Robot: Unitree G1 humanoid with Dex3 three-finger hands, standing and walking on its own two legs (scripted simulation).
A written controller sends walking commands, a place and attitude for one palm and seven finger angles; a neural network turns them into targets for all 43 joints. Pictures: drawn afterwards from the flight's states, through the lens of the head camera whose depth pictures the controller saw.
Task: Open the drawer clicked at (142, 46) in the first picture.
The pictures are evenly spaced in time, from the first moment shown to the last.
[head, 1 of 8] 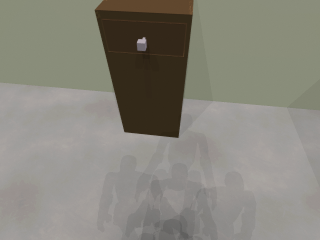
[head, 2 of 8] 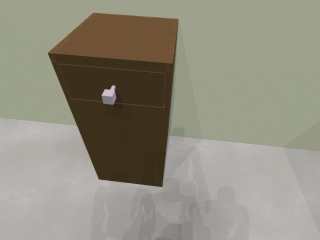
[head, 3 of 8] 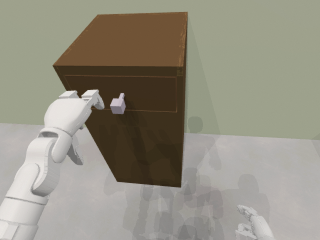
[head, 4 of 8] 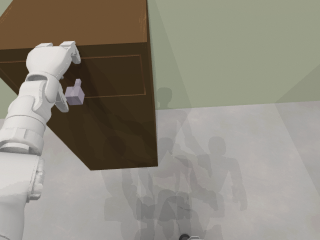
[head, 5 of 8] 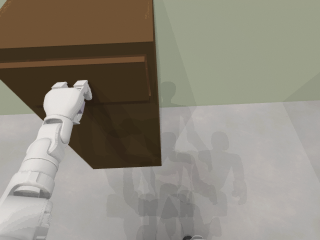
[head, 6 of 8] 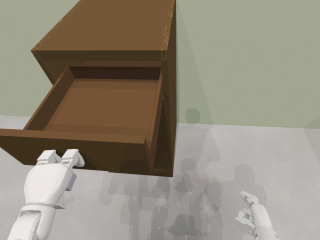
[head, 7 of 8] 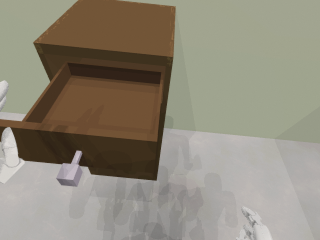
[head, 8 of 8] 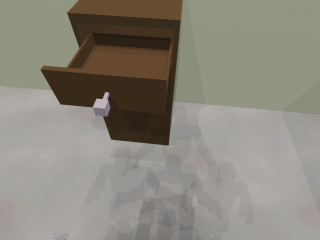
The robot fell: no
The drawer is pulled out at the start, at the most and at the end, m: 0.00 0.30 0.30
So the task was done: yes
